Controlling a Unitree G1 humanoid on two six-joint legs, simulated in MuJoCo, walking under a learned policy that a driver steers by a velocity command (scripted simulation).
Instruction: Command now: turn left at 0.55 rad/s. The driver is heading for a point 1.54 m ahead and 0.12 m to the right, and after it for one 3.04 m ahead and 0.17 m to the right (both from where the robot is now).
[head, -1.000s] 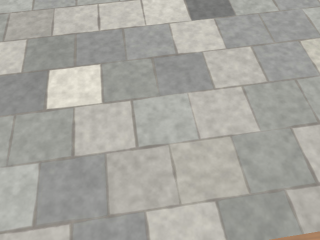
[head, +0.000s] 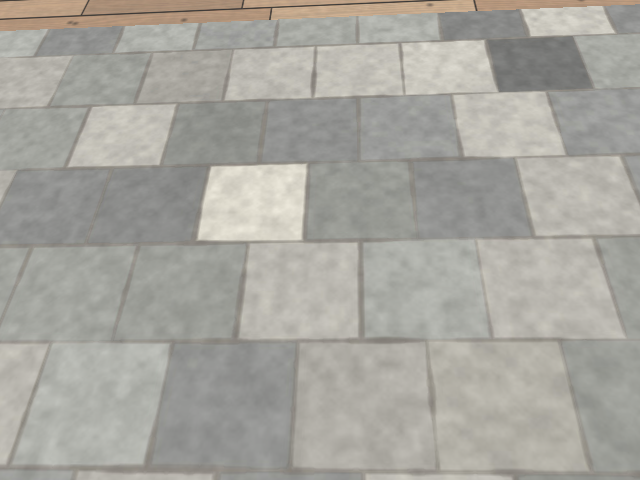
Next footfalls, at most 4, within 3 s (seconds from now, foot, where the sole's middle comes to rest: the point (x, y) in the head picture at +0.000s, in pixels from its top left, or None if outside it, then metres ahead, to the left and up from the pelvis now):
0.26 left None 0.01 0.12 -0.78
0.88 right None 0.21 -0.13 -0.78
1.42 left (410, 423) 0.58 -0.11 -0.78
1.92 right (476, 323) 0.82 -0.28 -0.78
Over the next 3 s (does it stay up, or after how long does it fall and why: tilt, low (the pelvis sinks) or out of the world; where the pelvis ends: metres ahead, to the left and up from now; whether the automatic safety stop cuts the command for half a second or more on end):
stays up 0.66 -0.22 0.00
